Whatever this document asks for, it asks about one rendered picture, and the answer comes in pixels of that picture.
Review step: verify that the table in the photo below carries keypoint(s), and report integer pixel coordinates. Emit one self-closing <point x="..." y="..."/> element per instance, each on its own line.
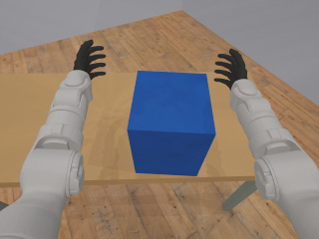
<point x="25" y="101"/>

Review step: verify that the robot left forearm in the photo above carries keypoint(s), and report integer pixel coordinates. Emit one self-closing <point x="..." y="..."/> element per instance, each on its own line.
<point x="64" y="125"/>

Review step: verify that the carton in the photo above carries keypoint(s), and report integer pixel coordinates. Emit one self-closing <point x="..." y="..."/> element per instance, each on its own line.
<point x="171" y="125"/>

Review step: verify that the right robot upper arm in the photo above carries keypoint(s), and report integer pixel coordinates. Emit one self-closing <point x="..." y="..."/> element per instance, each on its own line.
<point x="291" y="180"/>

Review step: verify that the robot right forearm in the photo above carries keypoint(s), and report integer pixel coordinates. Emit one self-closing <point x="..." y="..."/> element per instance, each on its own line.
<point x="265" y="133"/>

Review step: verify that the left robot upper arm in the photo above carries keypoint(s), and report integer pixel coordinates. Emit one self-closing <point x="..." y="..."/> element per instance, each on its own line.
<point x="50" y="177"/>

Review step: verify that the right robot hand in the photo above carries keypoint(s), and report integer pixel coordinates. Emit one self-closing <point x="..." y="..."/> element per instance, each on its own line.
<point x="236" y="68"/>

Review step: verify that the left robot hand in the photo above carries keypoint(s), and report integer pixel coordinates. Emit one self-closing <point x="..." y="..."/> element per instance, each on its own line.
<point x="83" y="59"/>

